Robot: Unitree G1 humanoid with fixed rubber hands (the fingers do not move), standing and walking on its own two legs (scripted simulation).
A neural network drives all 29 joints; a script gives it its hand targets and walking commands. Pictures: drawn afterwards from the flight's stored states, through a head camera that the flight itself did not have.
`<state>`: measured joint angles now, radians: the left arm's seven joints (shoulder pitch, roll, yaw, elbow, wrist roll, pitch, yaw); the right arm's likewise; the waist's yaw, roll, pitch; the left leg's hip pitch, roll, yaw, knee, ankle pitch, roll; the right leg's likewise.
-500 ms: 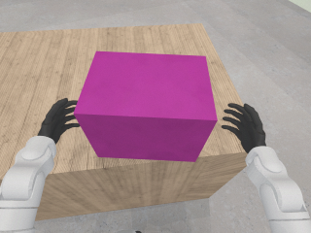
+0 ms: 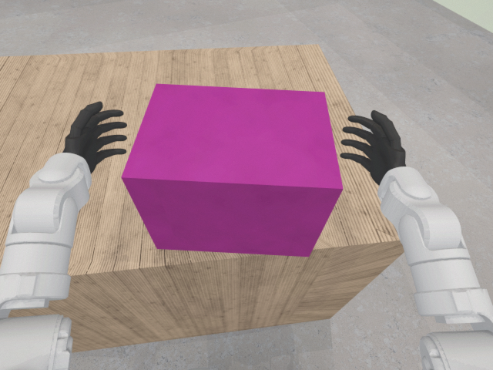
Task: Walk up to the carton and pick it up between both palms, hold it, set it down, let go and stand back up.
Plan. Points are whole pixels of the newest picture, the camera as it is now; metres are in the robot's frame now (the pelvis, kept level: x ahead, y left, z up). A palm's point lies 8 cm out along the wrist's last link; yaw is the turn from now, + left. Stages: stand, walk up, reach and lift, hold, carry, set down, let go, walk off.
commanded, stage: reach and lift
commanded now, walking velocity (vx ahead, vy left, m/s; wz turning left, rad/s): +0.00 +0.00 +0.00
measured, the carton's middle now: (236, 174) +0.42 +0.04 +0.04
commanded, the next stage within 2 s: none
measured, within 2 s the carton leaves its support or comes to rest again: neither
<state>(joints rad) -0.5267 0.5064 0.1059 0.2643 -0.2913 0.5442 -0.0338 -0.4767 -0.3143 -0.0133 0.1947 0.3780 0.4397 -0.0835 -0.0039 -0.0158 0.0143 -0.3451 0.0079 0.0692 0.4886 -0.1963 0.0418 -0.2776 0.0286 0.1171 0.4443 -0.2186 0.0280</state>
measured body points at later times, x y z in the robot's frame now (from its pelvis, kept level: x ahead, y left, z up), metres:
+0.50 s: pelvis +0.01 +0.00 +0.00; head +0.04 +0.01 +0.45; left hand +0.44 +0.27 +0.17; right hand +0.45 -0.19 +0.17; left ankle +0.04 +0.09 -0.74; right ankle +0.01 -0.15 -0.74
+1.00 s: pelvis +0.01 +0.00 +0.00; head +0.04 +0.01 +0.45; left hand +0.44 +0.25 +0.08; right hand +0.44 -0.22 +0.11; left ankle +0.04 +0.09 -0.74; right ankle +0.01 -0.15 -0.74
